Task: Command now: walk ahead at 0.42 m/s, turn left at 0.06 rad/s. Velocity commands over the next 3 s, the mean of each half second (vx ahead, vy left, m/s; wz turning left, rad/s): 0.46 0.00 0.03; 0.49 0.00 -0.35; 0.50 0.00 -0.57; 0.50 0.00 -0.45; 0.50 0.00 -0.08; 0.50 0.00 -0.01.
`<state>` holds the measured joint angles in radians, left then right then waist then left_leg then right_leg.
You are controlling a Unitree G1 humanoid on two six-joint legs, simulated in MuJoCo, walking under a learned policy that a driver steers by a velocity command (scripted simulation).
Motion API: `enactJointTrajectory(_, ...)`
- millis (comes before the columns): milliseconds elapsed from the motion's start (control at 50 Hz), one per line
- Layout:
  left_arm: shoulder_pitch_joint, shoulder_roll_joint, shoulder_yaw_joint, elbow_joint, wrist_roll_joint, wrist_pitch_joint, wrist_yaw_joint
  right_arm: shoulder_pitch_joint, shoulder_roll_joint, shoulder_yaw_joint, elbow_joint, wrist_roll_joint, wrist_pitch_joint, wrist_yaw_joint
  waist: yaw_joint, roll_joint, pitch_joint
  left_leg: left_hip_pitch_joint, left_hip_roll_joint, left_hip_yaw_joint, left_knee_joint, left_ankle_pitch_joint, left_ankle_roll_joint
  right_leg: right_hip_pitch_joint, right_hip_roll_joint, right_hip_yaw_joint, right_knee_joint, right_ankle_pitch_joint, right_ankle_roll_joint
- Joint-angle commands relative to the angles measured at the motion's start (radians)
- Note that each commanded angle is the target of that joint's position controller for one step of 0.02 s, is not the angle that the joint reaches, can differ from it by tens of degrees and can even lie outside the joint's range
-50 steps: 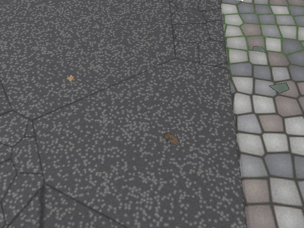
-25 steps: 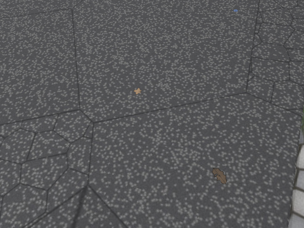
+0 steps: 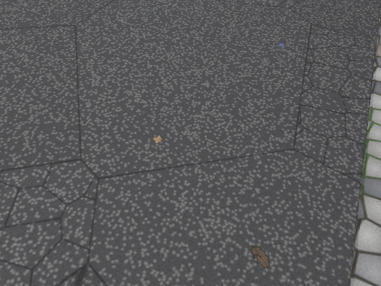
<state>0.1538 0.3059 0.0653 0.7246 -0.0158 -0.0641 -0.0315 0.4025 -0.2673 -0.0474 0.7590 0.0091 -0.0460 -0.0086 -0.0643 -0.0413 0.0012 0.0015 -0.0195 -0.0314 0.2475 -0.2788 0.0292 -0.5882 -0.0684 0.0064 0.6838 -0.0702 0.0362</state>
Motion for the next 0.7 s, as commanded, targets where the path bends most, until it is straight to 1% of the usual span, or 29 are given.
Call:
enactJointTrajectory(20,-0.175,0.044,-0.004,-0.118,-0.009,-0.025,-0.016,-0.003,-0.192,-0.052,-0.040,0.012,-0.016,0.000,-0.021,0.152,0.103,-0.078,0.253,-0.147,-0.104,0.103,0.174,-0.006,0.017,-0.012,-0.094,0.021,-0.017)
enactJointTrajectory(60,-0.167,0.065,0.000,-0.124,-0.011,-0.029,-0.022,0.000,-0.200,-0.056,-0.028,0.017,-0.013,0.001,-0.004,0.153,0.109,-0.046,0.280,-0.158,-0.085,0.133,0.162,0.023,0.018,-0.005,-0.133,-0.011,-0.049)
enactJointTrajectory(80,-0.147,0.077,0.003,-0.121,-0.010,-0.031,-0.023,-0.002,-0.207,-0.058,-0.023,0.016,-0.010,0.000,0.011,0.157,0.099,-0.028,0.287,-0.159,-0.060,0.190,0.154,0.057,0.027,-0.015,-0.145,-0.034,-0.065)
enactJointTrajectory(100,-0.100,0.090,0.010,-0.111,-0.008,-0.032,-0.019,-0.014,-0.213,-0.059,-0.022,0.015,-0.006,0.000,0.045,0.159,0.071,-0.024,0.277,-0.141,0.002,0.323,0.139,0.135,0.047,-0.035,-0.168,-0.045,-0.086)
enactJointTrajectory(120,0.002,0.117,0.027,-0.081,-0.004,-0.031,-0.011,-0.017,-0.202,-0.054,-0.020,0.012,-0.002,-0.001,0.100,0.141,0.001,-0.040,0.234,-0.096,0.140,0.498,0.115,0.288,0.077,-0.059,-0.191,-0.048,-0.111)
enactJointTrajectory(140,0.157,0.162,0.047,-0.044,-0.003,-0.031,-0.001,-0.006,-0.167,-0.039,-0.022,0.002,-0.001,-0.004,0.167,0.108,-0.117,-0.139,0.179,-0.042,0.362,0.529,0.080,0.532,0.038,-0.020,-0.173,-0.043,-0.149)
enactJointTrajectory(160,0.292,0.272,0.071,-0.027,0.022,-0.028,0.004,0.077,-0.079,-0.009,-0.063,-0.003,-0.013,-0.003,0.171,-0.127,-0.303,-0.498,0.046,0.032,0.775,0.227,-0.005,0.923,-0.229,0.401,-0.205,-0.217,-0.293)
enactJointTrajectory(180,0.331,0.220,0.055,-0.012,0.010,-0.028,-0.004,0.049,-0.081,-0.006,-0.061,0.004,-0.033,-0.005,0.183,-0.247,-0.357,-0.657,-0.035,-0.079,0.962,-0.282,-0.018,0.959,-0.313,0.737,-0.402,-0.414,-0.345)
enactJointTrajectory(200,0.254,0.167,0.033,-0.016,0.005,-0.028,-0.002,-0.022,-0.167,-0.030,-0.073,0.034,-0.044,0.004,0.173,-0.161,-0.201,-0.761,0.031,-0.106,1.051,-0.239,-0.005,0.848,-0.301,0.647,-0.431,-0.496,-0.304)
enactJointTrajectory(220,0.191,0.142,0.024,-0.028,0.007,-0.024,0.002,-0.084,-0.172,-0.028,-0.087,0.039,-0.050,0.009,0.149,-0.090,-0.104,-0.771,0.082,-0.069,1.041,-0.159,0.012,0.726,-0.269,0.524,-0.435,-0.441,-0.279)
enactJointTrajectory(240,0.140,0.118,0.016,-0.031,0.013,-0.022,0.002,-0.119,-0.158,-0.027,-0.091,0.023,-0.051,0.010,0.123,-0.031,-0.032,-0.753,0.115,-0.049,0.981,-0.086,0.012,0.606,-0.226,0.428,-0.461,-0.344,-0.270)
enactJointTrajectory(260,0.103,0.094,0.008,-0.037,0.024,-0.026,0.002,-0.112,-0.148,-0.031,-0.083,0.010,-0.045,0.009,0.090,-0.042,-0.006,-0.700,0.147,-0.056,0.926,-0.027,0.009,0.522,-0.189,0.357,-0.486,-0.256,-0.258)
enactJointTrajectory(280,0.080,0.088,0.007,-0.039,0.027,-0.029,0.002,-0.089,-0.130,-0.029,-0.070,0.009,-0.036,0.011,0.069,-0.060,-0.001,-0.649,0.157,-0.052,0.906,0.008,0.001,0.466,-0.165,0.311,-0.515,-0.205,-0.259)
enactJointTrajectory(300,0.075,0.087,0.008,-0.035,0.023,-0.036,0.003,-0.072,-0.112,-0.026,-0.060,0.007,-0.028,0.011,0.058,-0.061,-0.001,-0.629,0.158,-0.042,0.891,0.028,-0.008,0.436,-0.155,0.273,-0.535,-0.150,-0.269)
enactJointTrajectory(340,0.081,0.098,0.011,-0.019,0.017,-0.047,0.005,-0.096,-0.099,-0.022,-0.066,0.000,-0.015,0.006,0.047,-0.039,0.025,-0.653,0.163,-0.033,0.830,0.085,-0.032,0.405,-0.147,0.206,-0.567,-0.063,-0.283)
enactJointTrajectory(380,0.102,0.110,0.015,-0.002,0.014,-0.047,0.011,-0.167,-0.090,-0.018,-0.089,-0.008,-0.018,0.004,0.063,-0.016,0.052,-0.693,0.168,-0.029,0.708,0.180,-0.051,0.417,-0.137,0.156,-0.583,0.004,-0.283)
enactJointTrajectory(400,0.112,0.114,0.015,0.004,0.012,-0.044,0.014,-0.201,-0.082,-0.014,-0.096,-0.008,-0.023,0.006,0.074,-0.012,0.058,-0.689,0.162,-0.022,0.633,0.238,-0.054,0.423,-0.124,0.126,-0.583,0.031,-0.272)
enactJointTrajectory(440,0.137,0.127,0.018,0.016,0.007,-0.038,0.020,-0.275,-0.062,-0.005,-0.113,-0.004,-0.035,0.015,0.102,-0.010,0.069,-0.649,0.139,0.002,0.485,0.339,-0.053,0.424,-0.103,0.075,-0.583,0.061,-0.251)
enactJointTrajectory(460,0.158,0.136,0.020,0.025,0.003,-0.035,0.023,-0.313,-0.055,-0.001,-0.121,-0.001,-0.039,0.021,0.118,-0.006,0.074,-0.629,0.126,0.016,0.430,0.373,-0.053,0.431,-0.104,0.063,-0.583,0.055,-0.247)
enactJointTrajectory(480,0.183,0.145,0.022,0.037,0.000,-0.031,0.024,-0.346,-0.053,0.001,-0.130,0.002,-0.043,0.027,0.133,-0.003,0.078,-0.617,0.117,0.022,0.391,0.393,-0.051,0.448,-0.113,0.063,-0.579,0.048,-0.247)
enactJointTrajectory(520,0.226,0.152,0.026,0.060,-0.007,-0.021,0.026,-0.401,-0.061,0.000,-0.151,0.006,-0.048,0.038,0.149,0.001,0.092,-0.619,0.106,0.010,0.332,0.390,-0.040,0.504,-0.141,0.083,-0.554,0.052,-0.244)
enactJointTrajectory(540,0.239,0.154,0.027,0.069,-0.011,-0.013,0.028,-0.420,-0.069,-0.003,-0.162,0.007,-0.051,0.043,0.146,0.000,0.097,-0.627,0.100,-0.002,0.305,0.366,-0.031,0.540,-0.158,0.099,-0.533,0.066,-0.239)
enactJointTrajectory(560,0.242,0.158,0.030,0.075,-0.013,-0.006,0.031,-0.426,-0.079,-0.007,-0.169,0.006,-0.054,0.048,0.136,-0.003,0.095,-0.624,0.094,-0.010,0.280,0.332,-0.021,0.573,-0.172,0.115,-0.507,0.087,-0.231)
enactJointTrajectory(600,0.236,0.171,0.037,0.079,-0.013,0.006,0.036,-0.388,-0.107,-0.017,-0.162,0.005,-0.060,0.052,0.103,-0.023,0.069,-0.553,0.074,-0.008,0.252,0.256,-0.003,0.615,-0.187,0.144,-0.443,0.165,-0.213)
enactJointTrajectory(620,0.220,0.180,0.039,0.077,-0.011,0.010,0.038,-0.326,-0.128,-0.028,-0.148,0.004,-0.063,0.049,0.063,-0.035,0.030,-0.452,0.050,0.014,0.236,0.219,0.013,0.614,-0.173,0.141,-0.365,0.287,-0.200)
enactJointTrajectory(640,0.213,0.161,0.030,0.076,-0.004,0.015,0.038,-0.189,-0.168,-0.051,-0.110,0.004,-0.063,0.040,-0.010,-0.022,-0.064,-0.246,0.032,0.037,0.217,0.220,0.040,0.568,-0.118,0.107,-0.198,0.378,-0.172)
enactJointTrajectory(660,0.213,0.099,0.005,0.052,0.016,0.013,0.037,-0.013,-0.231,-0.071,-0.083,-0.012,-0.061,0.028,-0.081,0.039,-0.228,0.064,0.172,-0.090,0.274,0.220,0.095,0.393,-0.055,0.069,0.085,0.199,-0.131)
enactJointTrajectory(680,0.365,-0.026,-0.030,0.032,0.006,-0.003,0.034,0.045,-0.315,-0.090,-0.064,-0.024,-0.053,0.027,-0.014,0.315,-0.381,0.423,0.429,-0.547,0.200,0.000,0.240,-0.006,0.113,0.019,0.454,-0.385,-0.058)
enactJointTrajectory(700,0.325,0.062,-0.012,0.050,-0.019,-0.014,0.033,0.054,-0.215,-0.065,-0.072,-0.018,-0.052,0.028,-0.054,0.285,-0.387,0.386,0.434,-0.686,0.081,-0.142,0.232,-0.105,0.093,0.142,0.590,-0.504,-0.056)
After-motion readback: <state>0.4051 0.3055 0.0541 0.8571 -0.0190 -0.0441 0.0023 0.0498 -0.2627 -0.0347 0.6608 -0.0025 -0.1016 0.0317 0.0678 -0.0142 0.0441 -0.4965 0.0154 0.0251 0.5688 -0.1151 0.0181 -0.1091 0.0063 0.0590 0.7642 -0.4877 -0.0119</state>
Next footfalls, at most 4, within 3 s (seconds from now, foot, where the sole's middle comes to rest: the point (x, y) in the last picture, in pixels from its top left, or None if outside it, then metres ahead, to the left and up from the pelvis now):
0.14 right None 0.22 -0.15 -0.78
0.66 left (151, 278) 0.53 0.10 -0.78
1.18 right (230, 217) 0.75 -0.21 -0.78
1.68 left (210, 149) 1.10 -0.16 -0.78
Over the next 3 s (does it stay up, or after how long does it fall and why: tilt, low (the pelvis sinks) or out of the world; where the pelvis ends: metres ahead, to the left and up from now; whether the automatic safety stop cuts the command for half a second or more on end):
stays up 1.42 -0.62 0.00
